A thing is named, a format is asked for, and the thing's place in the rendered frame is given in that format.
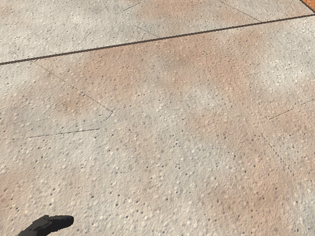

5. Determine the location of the robot left hand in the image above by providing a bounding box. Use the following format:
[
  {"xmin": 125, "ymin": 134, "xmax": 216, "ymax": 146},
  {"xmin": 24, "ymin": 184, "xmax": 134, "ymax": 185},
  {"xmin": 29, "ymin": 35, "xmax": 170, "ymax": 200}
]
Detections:
[{"xmin": 16, "ymin": 214, "xmax": 74, "ymax": 236}]

